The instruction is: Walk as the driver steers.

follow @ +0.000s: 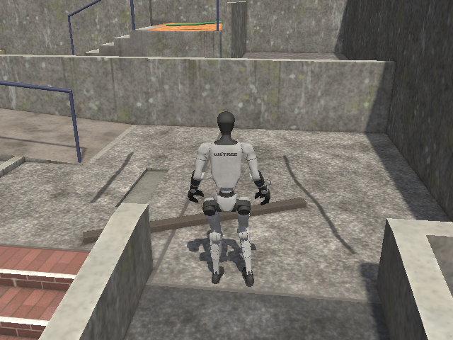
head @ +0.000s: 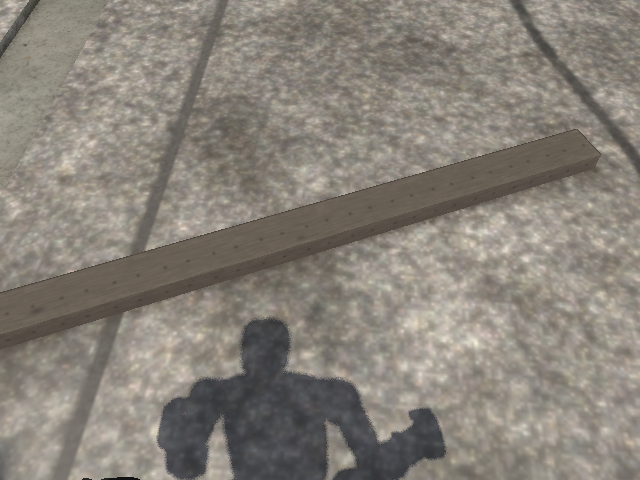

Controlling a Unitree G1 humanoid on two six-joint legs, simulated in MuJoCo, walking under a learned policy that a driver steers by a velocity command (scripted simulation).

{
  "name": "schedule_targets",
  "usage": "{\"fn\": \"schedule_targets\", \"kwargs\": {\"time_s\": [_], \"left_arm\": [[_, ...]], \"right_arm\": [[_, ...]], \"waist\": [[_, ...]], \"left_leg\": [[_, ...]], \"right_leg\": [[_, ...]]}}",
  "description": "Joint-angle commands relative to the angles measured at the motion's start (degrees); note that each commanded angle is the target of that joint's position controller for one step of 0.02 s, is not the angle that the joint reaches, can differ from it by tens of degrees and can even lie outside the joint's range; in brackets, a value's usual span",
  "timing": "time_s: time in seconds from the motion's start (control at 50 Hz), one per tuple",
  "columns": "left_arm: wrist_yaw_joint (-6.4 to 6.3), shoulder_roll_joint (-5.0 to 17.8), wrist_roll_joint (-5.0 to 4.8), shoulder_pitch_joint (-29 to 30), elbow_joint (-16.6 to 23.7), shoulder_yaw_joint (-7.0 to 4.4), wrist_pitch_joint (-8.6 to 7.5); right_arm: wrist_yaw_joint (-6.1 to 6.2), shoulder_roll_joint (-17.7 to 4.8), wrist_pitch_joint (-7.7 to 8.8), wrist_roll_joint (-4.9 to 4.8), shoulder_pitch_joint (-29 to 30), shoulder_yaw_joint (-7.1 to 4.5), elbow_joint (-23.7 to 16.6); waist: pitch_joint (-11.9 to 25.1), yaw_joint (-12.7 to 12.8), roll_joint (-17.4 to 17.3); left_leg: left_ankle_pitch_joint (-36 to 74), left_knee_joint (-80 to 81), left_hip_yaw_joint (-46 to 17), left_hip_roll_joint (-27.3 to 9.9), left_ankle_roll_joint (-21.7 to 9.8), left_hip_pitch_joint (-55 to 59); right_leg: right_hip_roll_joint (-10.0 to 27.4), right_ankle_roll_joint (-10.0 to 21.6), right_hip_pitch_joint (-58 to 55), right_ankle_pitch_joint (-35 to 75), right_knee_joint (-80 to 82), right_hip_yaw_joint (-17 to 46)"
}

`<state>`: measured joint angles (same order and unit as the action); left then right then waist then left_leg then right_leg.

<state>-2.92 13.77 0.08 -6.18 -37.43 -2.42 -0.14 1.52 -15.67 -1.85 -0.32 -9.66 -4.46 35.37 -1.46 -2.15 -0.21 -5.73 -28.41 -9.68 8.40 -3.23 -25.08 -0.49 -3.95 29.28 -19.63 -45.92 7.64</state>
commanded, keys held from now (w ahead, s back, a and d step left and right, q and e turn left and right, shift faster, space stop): q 0.56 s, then no key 0.44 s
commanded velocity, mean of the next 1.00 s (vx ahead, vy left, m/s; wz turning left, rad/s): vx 0.01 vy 0.00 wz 0.44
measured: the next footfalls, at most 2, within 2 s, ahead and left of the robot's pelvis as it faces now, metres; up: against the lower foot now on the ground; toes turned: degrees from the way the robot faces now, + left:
right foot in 0.08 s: +0.09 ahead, -0.15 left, +0.00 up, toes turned +9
left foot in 0.52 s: +0.00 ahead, +0.10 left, +0.00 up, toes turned +22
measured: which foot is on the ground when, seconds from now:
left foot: down 0.00-0.08, up 0.10-0.50, down 0.52-1.00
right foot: up 0.00-0.06, down 0.08-0.52, up 0.54-0.92, down 0.94-1.00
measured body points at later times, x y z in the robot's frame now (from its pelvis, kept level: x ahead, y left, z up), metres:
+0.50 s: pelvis +0.00 -0.02 +0.00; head +0.03 -0.01 +0.45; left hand +0.06 +0.29 -0.09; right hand +0.26 -0.21 -0.08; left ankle -0.03 +0.09 -0.72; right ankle +0.05 -0.15 -0.73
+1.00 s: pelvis +0.00 -0.01 +0.00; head +0.01 -0.02 +0.45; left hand +0.02 +0.28 -0.09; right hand +0.25 -0.15 -0.10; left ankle -0.03 +0.09 -0.73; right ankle +0.06 -0.13 -0.73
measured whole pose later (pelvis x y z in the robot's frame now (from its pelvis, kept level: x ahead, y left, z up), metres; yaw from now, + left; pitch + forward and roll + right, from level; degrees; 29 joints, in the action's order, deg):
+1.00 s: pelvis +0.00 -0.01 +0.00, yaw +26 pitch +1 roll +0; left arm -1.2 12.8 0.8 -10.7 -40.9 -2.5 -0.4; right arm 0.4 -12.3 -0.2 1.3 -9.4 -1.1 38.1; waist -0.1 -0.5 -1.5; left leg -14.9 -31.4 -3.3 3.7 -1.6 -17.0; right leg 1.3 -1.3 15.4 -16.4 -31.1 0.9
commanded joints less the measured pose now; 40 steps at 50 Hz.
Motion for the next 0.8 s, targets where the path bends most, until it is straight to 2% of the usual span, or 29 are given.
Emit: {"fn": "schedule_targets", "kwargs": {"time_s": [0.02, 0.06, 0.08, 0.1, 0.12, 0.14, 0.16, 0.18, 0.2, 0.24, 0.28, 0.36, 0.44, 0.48, 0.5, 0.52, 0.54, 0.56, 0.58, 0.6, 0.62, 0.64, 0.68, 0.72, 0.76, 0.8], "left_arm": [[0.58, 5.1, -0.60, -0.5, 3.6, -1.91, -1.80], [1.28, 5.7, -0.70, -4.4, 2.0, -2.63, -2.40], [1.23, 9.0, 0.30, -5.9, 1.9, -3.60, -2.34], [0.93, 14.3, 2.19, -3.8, 2.5, -4.65, -1.64], [1.08, 11.6, 3.66, -3.4, 3.4, -4.50, -1.86], [0.62, 8.4, 2.99, -0.6, 4.7, -3.53, -1.89], [0.38, 6.5, 1.82, 1.7, 5.0, -2.97, -1.68], [0.15, 5.9, 0.79, 2.2, 5.2, -2.60, -1.52], [-0.10, 6.0, 0.45, 1.7, 5.1, -2.30, -1.33], [-0.48, 6.4, 0.98, -0.3, 4.7, -2.25, -0.72], [-0.82, 7.4, 1.16, -2.9, 4.1, -2.62, -0.15], [-0.64, 10.7, 0.75, -3.0, 3.6, -3.85, 0.46], [0.17, 12.0, -0.28, -2.7, 2.6, -4.39, 0.31], [0.24, 12.1, -1.32, -1.6, 2.0, -4.49, 0.29], [0.28, 10.9, -1.54, -3.1, 0.9, -4.27, 0.23], [0.55, 8.7, -0.65, -5.5, 0.0, -3.83, 0.06], [0.88, 4.5, 2.35, -3.2, 3.8, -2.14, -0.17], [0.35, 7.6, 1.51, 3.0, 5.3, -3.00, -0.73], [0.31, 9.2, 0.02, 3.2, 4.8, -3.52, -0.55], [0.17, 8.9, -0.06, 2.0, 3.6, -3.68, -0.23], [-0.20, 8.9, 0.50, 1.2, 2.7, -3.83, 0.16], [-0.29, 8.8, 0.88, 0.0, 2.3, -3.92, 0.41], [0.02, 7.7, 0.48, -2.3, 1.3, -3.62, 0.50], [0.05, 6.5, 0.12, -2.4, 1.1, -3.00, 0.63], [0.18, 5.2, 0.20, -1.2, 1.5, -2.25, 0.67], [0.47, 5.1, 0.12, -0.6, 1.7, -1.98, 0.62]], "right_arm": [[0.14, -7.9, -0.20, -0.16, 0.7, -2.25, -4.8], [0.23, -7.4, -0.78, -0.97, 1.5, -2.11, -5.2], [0.25, -5.2, -0.87, -0.86, 0.1, -1.50, -5.4], [0.06, -3.9, -0.31, -1.28, 0.0, -1.25, -7.1], [-0.33, -8.7, 0.84, 0.10, 0.7, -2.71, -7.1], [-0.65, -10.9, 0.87, -0.33, -0.7, -3.57, -5.3], [-0.58, -10.2, 0.21, -0.66, -2.1, -3.59, -3.5], [-0.37, -8.8, -0.48, -0.49, -2.8, -3.22, -2.6], [-0.51, -7.1, -0.94, -0.66, -2.7, -2.66, -2.6], [-0.62, -5.3, -1.17, -1.23, 0.2, -1.78, -4.1], [-0.58, -4.4, -1.15, -1.27, 3.8, -1.17, -5.7], [-1.60, -3.1, -1.04, -0.77, 5.0, -0.15, -7.1], [-2.54, -4.7, -1.37, -0.98, 3.3, -0.85, -7.0], [-3.01, -4.4, -1.41, -1.02, 0.2, -1.18, -5.9], [-2.84, -5.0, -1.35, -0.91, -2.3, -1.71, -4.8], [-2.31, -8.2, -1.13, -0.81, -4.8, -2.85, -4.6], [-1.34, -16.1, -0.69, 0.16, -4.8, -4.43, -6.3], [-1.76, -13.7, 0.73, 1.95, -7.4, -3.69, -6.5], [-1.68, -11.5, 1.66, 2.15, -4.8, -2.65, -6.0], [-1.31, -9.5, 2.03, 1.15, -1.0, -2.11, -6.0], [-0.96, -7.6, 1.91, 0.04, 1.7, -1.40, -6.4], [-0.67, -6.8, 1.79, -0.25, 3.3, -0.81, -6.5], [-0.39, -5.9, 1.78, 0.65, 3.4, -0.14, -6.1], [-0.23, -5.6, 1.90, 0.97, 2.7, 0.14, -5.4], [-0.06, -5.8, 1.73, 0.99, 2.2, 0.16, -4.8], [-0.20, -6.4, 1.52, 1.15, 1.9, 0.09, -4.2]], "waist": [[10.1, 0.5, -10.2], [9.4, 3.1, -9.8], [10.3, 2.6, -4.2], [6.8, 0.0, 14.3], [7.3, 1.4, 17.2], [7.1, 0.6, 11.3], [6.0, -0.2, 7.7], [5.5, 0.1, 6.3], [4.6, 0.6, 6.1], [4.0, 2.2, 7.2], [4.6, 4.3, 8.9], [6.5, 5.2, 10.8], [6.6, 4.6, 11.9], [6.7, 2.3, 11.1], [7.1, 1.5, 9.4], [8.1, 1.4, 1.6], [7.3, 2.8, -19.1], [11.1, -3.0, -14.7], [9.0, -1.4, -10.0], [7.4, 0.6, -7.4], [7.0, 1.5, -6.2], [7.2, 2.5, -6.9], [8.7, 3.2, -7.2], [8.5, 2.8, -7.0], [7.7, 1.9, -7.6], [6.6, 1.0, -8.5]], "left_leg": [[-6.1, 7.3, -18.9, -14.1, -7.9, 10.5], [-5.9, 4.0, -18.3, -11.6, -5.5, 8.0], [-15.0, -2.9, -14.5, -8.2, -2.8, 1.8], [-27.3, -15.8, -0.7, 1.5, 0.9, -11.8], [-30.8, -31.4, 1.3, -1.2, 4.0, -14.4], [-26.7, -38.8, 0.7, -3.2, 5.3, -13.5], [-23.0, -42.1, 1.9, -3.8, 6.3, -13.4], [-19.9, -45.7, 2.7, -4.1, 7.1, -14.4], [-18.4, -48.1, 3.4, -4.4, 7.7, -15.0], [-15.3, -44.7, 6.3, -5.3, 8.7, -15.7], [-14.7, -37.9, 7.3, -6.8, 9.7, -16.8], [-17.9, -25.7, 10.2, -9.7, 9.1, -8.4], [-17.2, -14.9, 13.1, -9.2, 6.2, -0.6], [-10.7, -3.5, 14.8, -7.9, 3.4, 5.4], [-6.2, 2.7, 14.8, -6.4, 1.6, 11.4], [4.9, 5.9, 7.0, -10.5, -1.0, 21.2], [24.8, 5.8, -16.9, -27.4, -10.6, 28.8], [22.8, 8.0, -21.7, -31.4, -18.4, 24.9], [18.4, 8.2, -15.7, -28.7, -16.4, 22.8], [14.1, 7.8, -11.1, -24.9, -12.7, 20.8], [12.4, 7.5, -8.5, -22.5, -10.2, 19.7], [15.0, 7.4, -6.4, -20.9, -9.6, 17.2], [17.0, 7.5, -4.1, -19.5, -9.7, 15.3], [14.4, 7.8, -3.5, -18.8, -9.6, 15.5], [9.5, 8.0, -4.0, -18.7, -9.5, 14.9], [4.9, 8.3, -5.1, -19.0, -10.1, 13.1]], "right_leg": [[-2.0, 1.2, -4.8, -0.1, 7.9, -2.3], [-1.4, 3.2, -13.4, 6.8, 21.4, -3.2], [7.4, 6.6, -20.7, 8.8, 24.4, 3.4], [19.4, 14.8, -22.9, 20.3, 27.5, 17.3], [25.7, 21.0, -19.1, 26.2, 28.6, 24.4], [22.7, 19.8, -18.5, 26.6, 27.0, 18.5], [18.0, 16.4, -18.1, 25.8, 25.6, 11.6], [15.5, 14.7, -18.9, 25.0, 25.0, 7.8], [14.7, 14.8, -18.8, 27.0, 25.1, 5.3], [12.9, 15.2, -20.5, 26.6, 25.8, 1.0], [13.9, 16.1, -25.3, 27.0, 25.7, 0.3], [16.6, 17.1, -24.6, 27.4, 25.3, -2.3], [18.5, 16.5, -22.6, 27.1, 23.9, -3.5], [18.0, 14.0, -21.3, 25.9, 20.1, -5.6], [16.4, 11.4, -18.4, 22.6, 16.4, -7.9], [13.1, 6.6, -9.7, 13.3, 7.1, -12.6], [4.4, 0.3, 10.4, -16.0, -11.0, -16.8], [1.7, -0.3, 12.9, -19.9, -21.3, -6.2], [3.1, 0.1, 13.4, -15.5, -25.0, -4.5], [3.8, 0.4, 13.2, -10.4, -24.1, -4.1], [4.3, 0.1, 12.9, -6.6, -22.7, -4.0], [3.9, -0.5, 10.2, -3.4, -23.0, -4.6], [2.9, -1.1, 6.1, 0.1, -22.7, -5.5], [3.1, -1.2, 4.4, 1.3, -16.5, -5.5], [3.5, -1.0, 1.6, 1.2, -8.9, -5.5], [3.4, -0.5, -2.3, -0.8, -3.1, -5.9]]}}
Over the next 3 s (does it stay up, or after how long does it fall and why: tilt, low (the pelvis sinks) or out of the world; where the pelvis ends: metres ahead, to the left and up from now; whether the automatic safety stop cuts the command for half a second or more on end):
stays up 0.40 0.14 0.02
